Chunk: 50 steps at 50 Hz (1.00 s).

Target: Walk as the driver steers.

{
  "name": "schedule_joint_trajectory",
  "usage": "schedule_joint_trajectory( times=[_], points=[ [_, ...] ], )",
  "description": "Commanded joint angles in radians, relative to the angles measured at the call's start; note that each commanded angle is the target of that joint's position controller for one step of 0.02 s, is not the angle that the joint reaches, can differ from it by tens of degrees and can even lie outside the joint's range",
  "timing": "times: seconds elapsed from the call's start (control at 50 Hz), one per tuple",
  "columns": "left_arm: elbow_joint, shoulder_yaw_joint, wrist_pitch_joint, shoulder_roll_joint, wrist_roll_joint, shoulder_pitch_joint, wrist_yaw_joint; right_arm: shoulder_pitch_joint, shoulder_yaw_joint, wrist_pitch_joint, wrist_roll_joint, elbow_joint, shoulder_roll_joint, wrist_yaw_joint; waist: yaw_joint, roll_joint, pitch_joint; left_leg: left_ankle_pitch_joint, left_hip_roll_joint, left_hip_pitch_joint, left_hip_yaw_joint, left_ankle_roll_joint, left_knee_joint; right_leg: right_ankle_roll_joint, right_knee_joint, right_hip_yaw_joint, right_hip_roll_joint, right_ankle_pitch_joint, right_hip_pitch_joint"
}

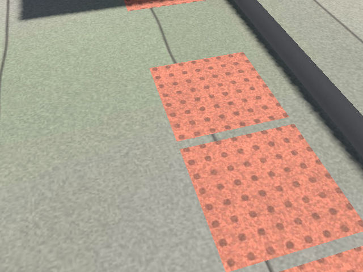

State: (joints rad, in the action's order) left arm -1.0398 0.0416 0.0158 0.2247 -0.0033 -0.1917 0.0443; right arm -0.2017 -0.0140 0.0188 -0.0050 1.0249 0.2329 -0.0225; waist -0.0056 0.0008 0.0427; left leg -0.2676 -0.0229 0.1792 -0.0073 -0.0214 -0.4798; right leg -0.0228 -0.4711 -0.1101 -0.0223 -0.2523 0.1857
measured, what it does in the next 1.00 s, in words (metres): lifts its right foot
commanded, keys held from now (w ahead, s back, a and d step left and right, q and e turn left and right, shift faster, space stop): no key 0.62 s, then s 0.38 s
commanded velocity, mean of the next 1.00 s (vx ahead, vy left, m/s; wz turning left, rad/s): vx -0.05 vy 0.00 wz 0.00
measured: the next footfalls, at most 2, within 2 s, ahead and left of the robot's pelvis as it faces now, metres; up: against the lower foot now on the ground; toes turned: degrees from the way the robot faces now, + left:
right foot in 1.02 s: -0.05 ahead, -0.14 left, +0.00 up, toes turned +2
left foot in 1.68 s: +0.12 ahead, +0.12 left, +0.00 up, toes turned +2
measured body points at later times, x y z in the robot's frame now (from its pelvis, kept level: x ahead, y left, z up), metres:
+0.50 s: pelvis +0.00 +0.01 +0.00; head +0.01 +0.01 +0.45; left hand +0.02 +0.26 -0.15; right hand +0.03 -0.24 -0.15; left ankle +0.00 +0.11 -0.74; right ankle +0.00 -0.14 -0.74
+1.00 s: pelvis -0.05 -0.03 +0.00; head -0.02 -0.05 +0.44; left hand +0.01 +0.25 -0.13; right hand +0.05 -0.32 -0.15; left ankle +0.00 +0.11 -0.74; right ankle -0.08 -0.14 -0.73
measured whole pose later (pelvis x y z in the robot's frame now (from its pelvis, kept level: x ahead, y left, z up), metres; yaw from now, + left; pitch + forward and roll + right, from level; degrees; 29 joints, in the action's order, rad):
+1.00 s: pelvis -0.05 -0.03 +0.00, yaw +0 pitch +0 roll +1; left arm -1.03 0.04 0.03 0.25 0.02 -0.18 0.05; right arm -0.12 -0.05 -0.04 0.04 0.94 0.30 -0.08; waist 0.00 -0.03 0.06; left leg -0.18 0.01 0.30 -0.01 0.01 -0.48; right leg -0.05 -0.64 -0.02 -0.01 -0.35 0.25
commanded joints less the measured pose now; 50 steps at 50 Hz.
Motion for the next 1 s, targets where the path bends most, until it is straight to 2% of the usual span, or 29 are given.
schedule_joint_trajectory(
  times=[0.02, 0.28, 0.62, 0.66, 0.7, 0.74, 0.78, 0.8, 0.82, 0.84, 0.86, 0.88, 0.92, 0.96, 0.98, 1.0],
  points=[
    [0.013, 0.015, -0.009, 0.104, 0.000, -0.013, 0.004, -0.017, -0.017, 0.008, 0.001, -0.024, 0.109, -0.004, 0.000, -0.004, -0.010, 0.078, 0.054, 0.031, -0.054, -0.015, 0.109, 0.023, 0.064, -0.008, 0.024, 0.147, 0.000],
    [-0.045, 0.000, -0.012, 0.090, 0.002, -0.046, 0.007, -0.059, -0.010, 0.005, 0.003, 0.006, 0.094, -0.005, 0.000, -0.005, -0.002, 0.089, 0.049, 0.027, -0.054, -0.022, 0.116, 0.017, 0.071, 0.004, 0.024, 0.139, 0.014],
    [-0.072, -0.011, -0.014, 0.075, 0.004, -0.087, 0.010, -0.106, -0.006, 0.003, 0.004, 0.023, 0.074, -0.006, 0.000, -0.004, 0.006, 0.108, 0.045, 0.025, -0.055, -0.027, 0.116, 0.013, 0.072, 0.014, 0.025, 0.137, 0.025],
    [-0.055, -0.005, -0.016, 0.100, 0.006, -0.068, 0.012, -0.097, -0.015, 0.003, 0.008, 0.009, 0.100, -0.008, -0.003, -0.002, 0.016, 0.226, 0.052, 0.021, -0.059, -0.033, 0.091, 0.015, 0.051, 0.009, 0.030, 0.210, 0.044],
    [-0.029, 0.004, -0.013, 0.122, 0.009, -0.050, 0.019, -0.092, -0.030, -0.004, 0.012, -0.013, 0.134, -0.016, -0.007, -0.016, -0.018, 0.353, 0.066, -0.001, -0.069, -0.055, 0.053, 0.019, -0.003, 0.018, 0.024, 0.266, 0.065],
    [-0.006, 0.006, -0.003, 0.112, 0.010, -0.047, 0.027, -0.100, -0.040, -0.019, 0.011, -0.030, 0.150, -0.028, -0.010, -0.047, -0.057, 0.440, 0.103, -0.007, -0.104, -0.094, 0.045, 0.017, -0.077, 0.032, 0.009, 0.269, 0.084],
    [0.011, 0.007, 0.011, 0.100, 0.007, -0.046, 0.032, -0.103, -0.048, -0.034, 0.005, -0.049, 0.168, -0.040, -0.014, -0.092, -0.072, 0.510, 0.182, 0.027, -0.175, -0.161, 0.076, 0.010, -0.188, 0.051, -0.015, 0.183, 0.094],
    [0.014, 0.008, 0.017, 0.092, 0.004, -0.059, 0.031, -0.078, -0.049, -0.039, -0.001, -0.065, 0.177, -0.047, -0.008, -0.142, -0.079, 0.570, 0.250, 0.062, -0.228, -0.213, 0.103, 0.007, -0.295, 0.069, -0.032, 0.000, 0.094],
    [0.012, 0.012, 0.022, 0.090, 0.004, -0.078, 0.030, -0.033, -0.046, -0.039, -0.008, -0.088, 0.180, -0.055, 0.002, -0.203, -0.082, 0.673, 0.345, 0.084, -0.293, -0.282, 0.134, -0.001, -0.469, 0.084, -0.040, -0.268, 0.123],
    [0.017, 0.017, 0.025, 0.105, 0.007, -0.057, 0.027, -0.031, -0.044, -0.035, -0.019, -0.101, 0.178, -0.060, -0.017, -0.183, -0.076, 0.767, 0.404, 0.083, -0.335, -0.334, 0.155, -0.014, -0.655, 0.054, -0.026, -0.422, 0.173],
    [0.015, 0.019, 0.030, 0.104, 0.014, -0.070, 0.028, 0.008, -0.049, -0.030, -0.009, -0.113, 0.190, -0.064, 0.008, -0.124, -0.068, 0.757, 0.395, 0.088, -0.307, -0.318, 0.142, -0.020, -0.711, 0.006, 0.002, -0.435, 0.184],
    [0.008, 0.013, 0.034, 0.088, 0.016, -0.094, 0.030, 0.065, -0.054, -0.027, 0.011, -0.128, 0.199, -0.064, 0.034, -0.084, -0.053, 0.702, 0.355, 0.093, -0.263, -0.267, 0.129, -0.025, -0.650, -0.010, 0.028, -0.397, 0.179],
    [0.008, 0.005, 0.025, 0.074, 0.012, -0.101, 0.030, 0.095, -0.064, -0.034, 0.031, -0.128, 0.213, -0.064, 0.035, -0.079, -0.069, 0.698, 0.301, 0.022, -0.221, -0.202, 0.106, -0.040, -0.431, 0.027, 0.048, -0.293, 0.168],
    [0.010, 0.006, 0.008, 0.083, 0.024, -0.104, 0.014, 0.064, -0.072, -0.059, 0.041, -0.106, 0.219, -0.067, 0.016, -0.126, -0.107, 0.710, 0.261, -0.059, -0.192, -0.178, 0.060, -0.044, -0.173, 0.075, 0.036, -0.141, 0.113],
    [0.002, 0.011, 0.002, 0.089, 0.029, -0.128, 0.001, 0.064, -0.073, -0.071, 0.052, -0.104, 0.216, -0.069, 0.027, -0.127, -0.113, 0.680, 0.235, -0.069, -0.171, -0.159, 0.028, -0.033, -0.001, 0.121, 0.011, 0.004, 0.065],
    [0.010, 0.017, 0.002, 0.111, 0.025, -0.112, -0.016, 0.023, -0.073, -0.078, 0.061, -0.096, 0.205, -0.064, 0.014, -0.073, -0.088, 0.554, 0.186, -0.032, -0.136, -0.122, -0.018, -0.012, 0.144, 0.112, -0.003, 0.136, 0.024]
  ],
)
